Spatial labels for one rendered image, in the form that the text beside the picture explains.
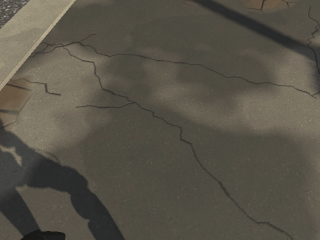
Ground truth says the left robot hand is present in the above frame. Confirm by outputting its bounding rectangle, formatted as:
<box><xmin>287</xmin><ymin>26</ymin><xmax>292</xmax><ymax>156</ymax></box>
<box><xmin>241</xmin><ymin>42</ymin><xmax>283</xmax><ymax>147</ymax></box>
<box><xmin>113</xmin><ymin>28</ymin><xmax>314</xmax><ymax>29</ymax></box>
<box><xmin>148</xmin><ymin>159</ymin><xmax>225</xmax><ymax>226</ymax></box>
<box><xmin>21</xmin><ymin>229</ymin><xmax>66</xmax><ymax>240</ymax></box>

